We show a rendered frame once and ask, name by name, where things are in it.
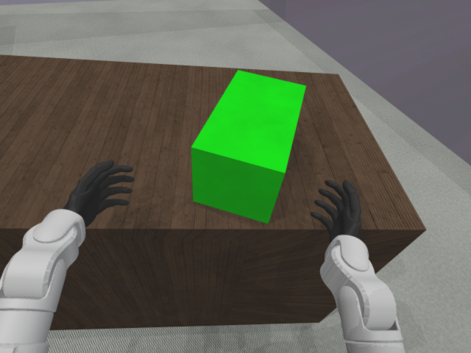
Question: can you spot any pedestal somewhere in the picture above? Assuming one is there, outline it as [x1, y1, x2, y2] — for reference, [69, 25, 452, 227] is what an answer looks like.
[0, 54, 427, 330]

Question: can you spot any robot left forearm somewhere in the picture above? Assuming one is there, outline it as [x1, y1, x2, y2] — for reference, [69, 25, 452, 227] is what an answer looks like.
[0, 209, 85, 353]

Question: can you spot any robot right forearm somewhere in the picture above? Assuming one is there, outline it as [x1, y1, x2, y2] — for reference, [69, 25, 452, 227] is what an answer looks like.
[320, 235, 405, 353]

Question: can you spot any robot right hand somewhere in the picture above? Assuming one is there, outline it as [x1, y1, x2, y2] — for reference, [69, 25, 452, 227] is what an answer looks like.
[311, 180, 362, 243]

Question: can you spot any robot left hand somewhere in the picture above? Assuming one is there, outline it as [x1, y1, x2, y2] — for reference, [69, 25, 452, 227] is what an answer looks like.
[63, 160, 135, 227]

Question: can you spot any carton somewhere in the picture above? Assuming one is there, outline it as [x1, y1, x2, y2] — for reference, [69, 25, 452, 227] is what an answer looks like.
[191, 70, 306, 224]

